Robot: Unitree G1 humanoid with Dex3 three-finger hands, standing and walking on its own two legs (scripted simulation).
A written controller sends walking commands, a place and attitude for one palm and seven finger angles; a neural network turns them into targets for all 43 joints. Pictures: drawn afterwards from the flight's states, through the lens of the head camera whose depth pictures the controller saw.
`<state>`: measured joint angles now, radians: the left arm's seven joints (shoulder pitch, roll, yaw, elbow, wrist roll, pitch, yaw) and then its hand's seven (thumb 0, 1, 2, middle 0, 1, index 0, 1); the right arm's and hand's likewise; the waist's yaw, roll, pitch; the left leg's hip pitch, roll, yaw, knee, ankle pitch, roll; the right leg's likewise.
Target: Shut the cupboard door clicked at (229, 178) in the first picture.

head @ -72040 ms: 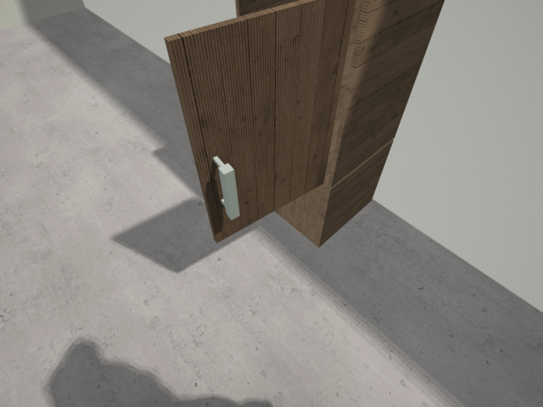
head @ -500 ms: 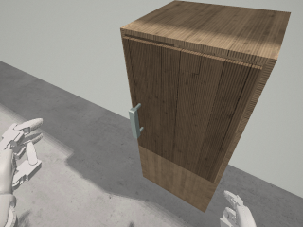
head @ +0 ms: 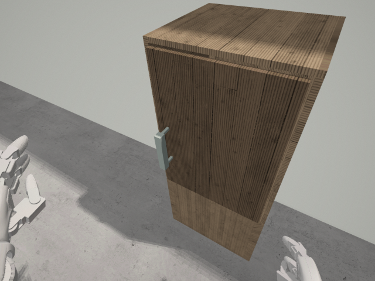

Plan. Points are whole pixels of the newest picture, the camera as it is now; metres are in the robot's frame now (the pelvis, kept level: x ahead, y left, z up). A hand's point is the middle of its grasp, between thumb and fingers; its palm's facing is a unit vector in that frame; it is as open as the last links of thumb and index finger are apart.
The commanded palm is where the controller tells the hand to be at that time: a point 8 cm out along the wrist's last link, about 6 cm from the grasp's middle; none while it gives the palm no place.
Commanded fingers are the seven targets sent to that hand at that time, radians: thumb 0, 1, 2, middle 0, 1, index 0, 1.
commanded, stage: step back with the hand held close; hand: left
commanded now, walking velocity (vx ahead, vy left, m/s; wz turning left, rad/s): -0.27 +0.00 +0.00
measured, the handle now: (165, 148) +0.58 +0.16 -0.11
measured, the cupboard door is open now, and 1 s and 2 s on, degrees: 0 0 0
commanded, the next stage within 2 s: stop stepping back and stand still in 1.60 s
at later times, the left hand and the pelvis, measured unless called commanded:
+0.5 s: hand (27, 212) +0.17 +0.28 +0.15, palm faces +0.38 -0.79 -0.49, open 7.4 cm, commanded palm +0.11 +0.32 +0.17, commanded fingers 0.00 0.90 0.90 -0.20 -0.30 -0.20 -0.30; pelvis -0.03 +0.02 +0.00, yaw -1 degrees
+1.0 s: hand out of the picture +0.10 +0.29 +0.16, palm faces +0.46 -0.78 -0.41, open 7.4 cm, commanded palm +0.03 +0.33 +0.17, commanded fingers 0.00 0.90 0.90 -0.20 -0.30 -0.20 -0.30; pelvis -0.10 +0.02 -0.02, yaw +1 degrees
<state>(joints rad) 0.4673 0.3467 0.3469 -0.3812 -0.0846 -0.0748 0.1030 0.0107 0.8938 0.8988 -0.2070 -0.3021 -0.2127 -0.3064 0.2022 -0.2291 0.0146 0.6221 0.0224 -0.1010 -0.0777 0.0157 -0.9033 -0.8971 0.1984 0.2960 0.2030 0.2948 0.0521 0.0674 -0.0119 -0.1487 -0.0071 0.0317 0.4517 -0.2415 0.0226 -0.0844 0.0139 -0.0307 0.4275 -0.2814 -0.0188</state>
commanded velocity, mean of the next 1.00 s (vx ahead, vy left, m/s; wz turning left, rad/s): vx -0.30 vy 0.00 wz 0.00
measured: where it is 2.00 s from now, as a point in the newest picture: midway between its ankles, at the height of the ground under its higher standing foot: outside the picture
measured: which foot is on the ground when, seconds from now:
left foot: down 0.00-1.00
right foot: down 0.00-1.00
